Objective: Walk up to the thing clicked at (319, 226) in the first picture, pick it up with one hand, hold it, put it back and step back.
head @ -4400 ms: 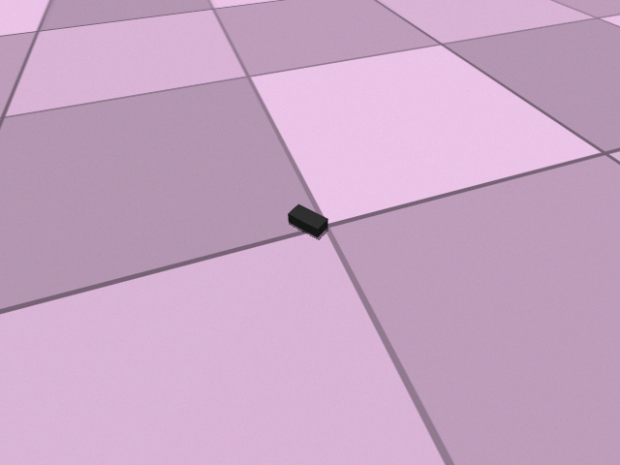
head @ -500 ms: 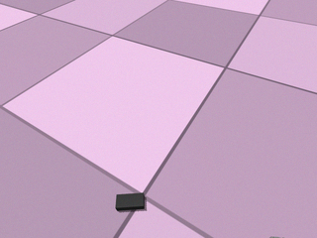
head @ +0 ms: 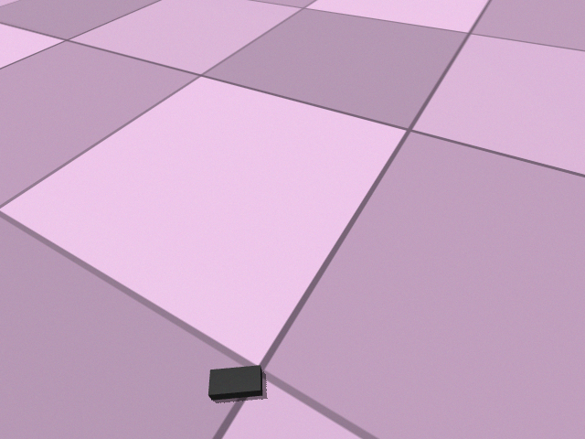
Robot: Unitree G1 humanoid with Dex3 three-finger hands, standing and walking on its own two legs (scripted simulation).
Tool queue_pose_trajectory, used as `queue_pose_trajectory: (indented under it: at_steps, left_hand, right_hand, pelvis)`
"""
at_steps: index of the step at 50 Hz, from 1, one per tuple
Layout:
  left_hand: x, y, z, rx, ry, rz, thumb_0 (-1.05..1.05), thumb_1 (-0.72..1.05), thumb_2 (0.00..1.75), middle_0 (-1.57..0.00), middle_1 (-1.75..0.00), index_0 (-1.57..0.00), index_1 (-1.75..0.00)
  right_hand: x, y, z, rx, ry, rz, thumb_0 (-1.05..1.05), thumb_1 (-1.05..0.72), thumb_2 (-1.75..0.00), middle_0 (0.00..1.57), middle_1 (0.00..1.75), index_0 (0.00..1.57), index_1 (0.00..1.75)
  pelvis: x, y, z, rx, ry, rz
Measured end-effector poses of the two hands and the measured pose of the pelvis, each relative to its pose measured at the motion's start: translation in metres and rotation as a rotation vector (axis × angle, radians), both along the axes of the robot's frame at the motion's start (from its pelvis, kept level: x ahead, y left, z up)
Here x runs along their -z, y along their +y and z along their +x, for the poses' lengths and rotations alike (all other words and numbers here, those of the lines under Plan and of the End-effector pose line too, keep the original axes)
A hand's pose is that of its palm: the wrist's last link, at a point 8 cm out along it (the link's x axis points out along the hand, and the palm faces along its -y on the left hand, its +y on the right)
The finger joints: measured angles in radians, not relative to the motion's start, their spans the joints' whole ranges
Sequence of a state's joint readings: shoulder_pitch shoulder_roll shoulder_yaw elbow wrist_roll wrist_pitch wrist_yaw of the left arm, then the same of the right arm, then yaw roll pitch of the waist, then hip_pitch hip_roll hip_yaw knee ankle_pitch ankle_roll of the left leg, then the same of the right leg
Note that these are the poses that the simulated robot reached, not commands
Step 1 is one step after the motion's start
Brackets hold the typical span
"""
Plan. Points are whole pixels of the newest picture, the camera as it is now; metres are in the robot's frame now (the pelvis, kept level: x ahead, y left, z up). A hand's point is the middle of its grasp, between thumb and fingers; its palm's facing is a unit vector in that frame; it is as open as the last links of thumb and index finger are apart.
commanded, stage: walk up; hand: left
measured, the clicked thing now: (236, 382) +0.46 +0.23 -0.76
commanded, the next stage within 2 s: none
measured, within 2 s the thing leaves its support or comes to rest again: neither
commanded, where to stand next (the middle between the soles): +0.08 -0.01 m, yaw +1 degrees
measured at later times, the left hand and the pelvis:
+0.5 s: hand out of the picture +0.12 +0.25 -0.16, palm faces -0.06 -0.93 -0.36, open 7.4 cm; pelvis +0.04 -0.01 -0.01, yaw -2 degrees
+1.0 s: hand out of the picture +0.18 +0.30 -0.19, palm faces +0.03 -0.92 -0.39, open 7.4 cm; pelvis +0.04 +0.02 -0.04, yaw +2 degrees
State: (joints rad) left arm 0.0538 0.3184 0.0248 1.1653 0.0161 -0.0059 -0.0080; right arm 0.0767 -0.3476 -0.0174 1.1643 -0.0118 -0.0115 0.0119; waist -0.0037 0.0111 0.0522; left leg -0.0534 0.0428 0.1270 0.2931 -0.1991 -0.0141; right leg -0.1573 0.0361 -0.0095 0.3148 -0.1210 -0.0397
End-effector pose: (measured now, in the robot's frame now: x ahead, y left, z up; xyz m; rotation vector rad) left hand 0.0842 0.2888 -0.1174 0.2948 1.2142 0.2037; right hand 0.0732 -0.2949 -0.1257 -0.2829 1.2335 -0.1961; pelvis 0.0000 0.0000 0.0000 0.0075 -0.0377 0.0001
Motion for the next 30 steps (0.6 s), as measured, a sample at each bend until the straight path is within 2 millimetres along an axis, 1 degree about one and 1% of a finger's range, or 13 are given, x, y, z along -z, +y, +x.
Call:
queue_pose_trajectory:
  at_steps: [8,17,20,25,27,30]
  left_hand:
    - [0.0,-0.001,0.01,0.014,-0.01,-0.001,0.0,0.9,0.9,-0.2,-0.3,-0.21,-0.3]
    - [0.001,0.001,0.014,0.028,-0.01,-0.004,0.0,0.9,0.9,-0.2,-0.3,-0.21,-0.3]
    - [0.001,0.003,0.016,0.041,0.001,-0.004,0.0,0.9,0.9,-0.2,-0.3,-0.21,-0.3]
    - [0.001,0.002,0.029,0.063,0.009,0.028,0.0,0.9,0.9,-0.2,-0.3,-0.21,-0.3]
    - [0.002,0.0,0.034,0.057,-0.002,0.058,0.0,0.9,0.9,-0.2,-0.3,-0.21,-0.3]
    - [-0.005,0.0,0.036,0.042,-0.005,0.105,0.0,0.9,0.9,-0.2,-0.3,-0.21,-0.3]
  right_hand:
    - [-0.001,-0.004,-0.005,0.01,0.008,-0.01,0.01,-0.9,-0.9,0.21,0.3,0.2,0.3]
    - [-0.002,-0.004,-0.005,0.01,0.001,-0.01,0.01,-0.9,-0.9,0.21,0.3,0.2,0.3]
    - [-0.001,-0.01,-0.007,0.019,-0.02,-0.013,0.01,-0.9,-0.9,0.21,0.3,0.2,0.3]
    - [0.008,-0.032,-0.014,0.04,0.023,-0.026,0.0,-0.9,-0.9,0.21,0.3,0.2,0.3]
    - [0.016,-0.042,-0.011,0.043,0.063,-0.028,0.01,-0.9,-0.9,0.21,0.3,0.2,0.3]
    - [0.016,-0.047,0.002,0.043,0.105,-0.028,0.01,-0.9,-0.9,0.21,0.3,0.2,0.3]
  pelvis:
    - [0.0,-0.001,0.002,0.005,0.004,0.0]
    - [0.001,0.0,0.006,0.01,0.002,0.002]
    - [0.004,-0.002,0.016,0.019,0.002,0.009]
    - [0.012,-0.013,0.036,0.027,-0.012,0.024]
    - [0.017,-0.02,0.045,0.028,-0.019,0.007]
    - [0.015,-0.023,0.053,0.032,-0.007,0.003]
